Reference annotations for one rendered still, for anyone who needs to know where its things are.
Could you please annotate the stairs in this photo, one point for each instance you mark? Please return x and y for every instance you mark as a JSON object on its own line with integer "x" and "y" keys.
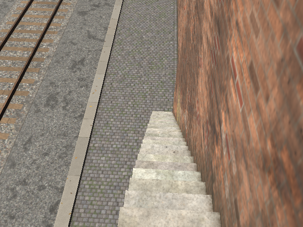
{"x": 166, "y": 190}

